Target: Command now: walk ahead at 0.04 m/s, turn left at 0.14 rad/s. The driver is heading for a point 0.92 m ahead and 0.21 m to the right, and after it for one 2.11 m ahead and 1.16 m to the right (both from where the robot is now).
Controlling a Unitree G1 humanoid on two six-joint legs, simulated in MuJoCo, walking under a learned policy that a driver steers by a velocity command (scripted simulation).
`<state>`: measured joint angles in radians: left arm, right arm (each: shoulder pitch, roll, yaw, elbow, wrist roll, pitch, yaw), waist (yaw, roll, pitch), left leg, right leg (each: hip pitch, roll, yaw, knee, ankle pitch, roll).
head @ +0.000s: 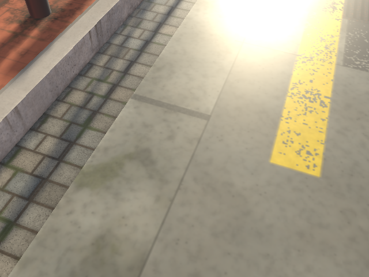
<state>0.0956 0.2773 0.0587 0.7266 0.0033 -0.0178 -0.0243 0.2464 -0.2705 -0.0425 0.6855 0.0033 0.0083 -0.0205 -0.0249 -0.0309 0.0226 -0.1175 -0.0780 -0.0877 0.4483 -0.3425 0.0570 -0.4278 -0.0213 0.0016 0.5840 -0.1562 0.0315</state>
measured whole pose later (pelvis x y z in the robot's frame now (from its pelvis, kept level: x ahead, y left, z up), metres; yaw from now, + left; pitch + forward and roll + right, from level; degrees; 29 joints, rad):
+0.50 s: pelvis +0.02 -0.02 -0.01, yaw +1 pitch -1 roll +0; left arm 0.08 0.25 0.03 0.80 0.00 -0.01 -0.01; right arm 0.27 -0.25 -0.04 0.82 -0.01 0.04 -0.03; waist 0.00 0.00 0.03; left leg -0.06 -0.04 -0.10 0.50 -0.42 0.02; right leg -0.32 0.01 -0.03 0.55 -0.22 -0.03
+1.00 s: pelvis +0.11 -0.05 +0.01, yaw +1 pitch +0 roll +0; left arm 0.32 0.25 0.04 0.94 0.00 -0.08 -0.02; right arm 0.24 -0.28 -0.07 0.80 0.01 -0.07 -0.02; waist 0.04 0.03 0.03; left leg -0.50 0.06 -0.03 1.05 -0.29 0.01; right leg -0.09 0.06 -0.03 0.31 -0.21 -0.07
